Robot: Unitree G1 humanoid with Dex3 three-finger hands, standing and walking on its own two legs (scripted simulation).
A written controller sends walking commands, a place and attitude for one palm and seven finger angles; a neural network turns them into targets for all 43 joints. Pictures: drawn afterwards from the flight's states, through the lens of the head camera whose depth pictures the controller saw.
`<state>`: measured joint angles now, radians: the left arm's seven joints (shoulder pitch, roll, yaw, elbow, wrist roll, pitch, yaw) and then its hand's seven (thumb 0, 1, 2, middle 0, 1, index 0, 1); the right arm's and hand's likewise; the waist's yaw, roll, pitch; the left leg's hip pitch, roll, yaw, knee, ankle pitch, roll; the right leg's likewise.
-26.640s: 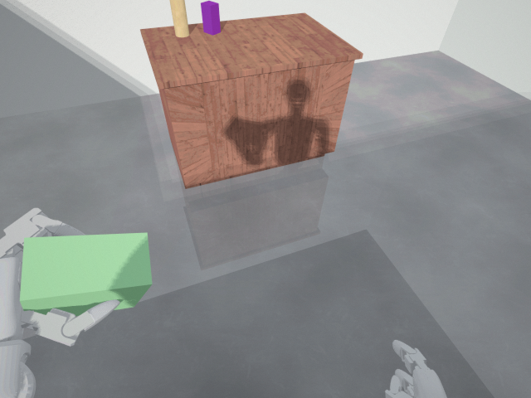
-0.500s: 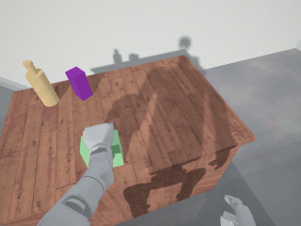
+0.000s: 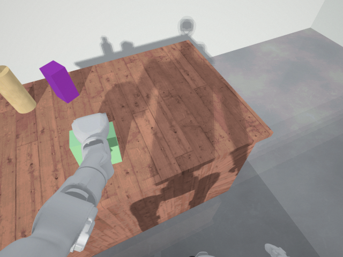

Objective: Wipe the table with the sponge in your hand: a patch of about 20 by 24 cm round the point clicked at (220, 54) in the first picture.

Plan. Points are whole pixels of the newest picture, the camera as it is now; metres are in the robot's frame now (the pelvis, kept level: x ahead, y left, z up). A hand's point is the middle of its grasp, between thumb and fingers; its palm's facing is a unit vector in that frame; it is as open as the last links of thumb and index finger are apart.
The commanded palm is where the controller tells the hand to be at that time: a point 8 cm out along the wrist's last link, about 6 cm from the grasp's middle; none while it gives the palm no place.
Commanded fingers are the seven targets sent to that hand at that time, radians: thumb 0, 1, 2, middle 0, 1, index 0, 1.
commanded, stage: wipe forward along the third lane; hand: left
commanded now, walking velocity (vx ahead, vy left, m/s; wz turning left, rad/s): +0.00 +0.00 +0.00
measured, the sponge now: (98, 151) +0.41 +0.21 -0.04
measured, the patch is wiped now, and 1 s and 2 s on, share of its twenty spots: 0.65 0.95 0.95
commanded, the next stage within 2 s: wipe back along the third lane in 0.94 s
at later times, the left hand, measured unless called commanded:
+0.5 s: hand (92, 125) +0.47 +0.23 +0.00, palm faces -0.12 +0.01 -0.99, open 9.8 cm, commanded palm +0.45 +0.24 +0.02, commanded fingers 0.00 0.10 1.30 -1.20 -1.60 -1.20 -1.60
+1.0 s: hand (86, 112) +0.52 +0.26 +0.00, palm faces -0.13 +0.01 -0.99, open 9.8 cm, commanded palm +0.50 +0.25 +0.02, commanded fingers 0.00 0.10 1.30 -1.20 -1.60 -1.20 -1.60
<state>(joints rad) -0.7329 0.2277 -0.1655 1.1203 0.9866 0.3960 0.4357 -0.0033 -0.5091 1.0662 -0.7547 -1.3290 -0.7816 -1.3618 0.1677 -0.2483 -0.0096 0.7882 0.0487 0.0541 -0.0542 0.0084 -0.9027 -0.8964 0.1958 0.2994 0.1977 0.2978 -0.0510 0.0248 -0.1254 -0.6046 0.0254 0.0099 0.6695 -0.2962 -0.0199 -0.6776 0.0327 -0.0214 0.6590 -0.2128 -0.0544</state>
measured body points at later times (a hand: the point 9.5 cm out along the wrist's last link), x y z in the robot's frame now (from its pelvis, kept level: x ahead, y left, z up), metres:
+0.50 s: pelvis +0.01 +0.01 -0.01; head +0.09 +0.01 +0.43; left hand +0.47 +0.23 +0.05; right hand +0.08 -0.26 -0.14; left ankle +0.01 +0.14 -0.72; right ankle +0.06 -0.08 -0.72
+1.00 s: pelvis +0.01 +0.03 -0.02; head +0.13 +0.04 +0.42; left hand +0.52 +0.26 +0.05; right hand +0.04 -0.24 -0.14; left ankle +0.01 +0.14 -0.72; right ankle +0.06 -0.08 -0.72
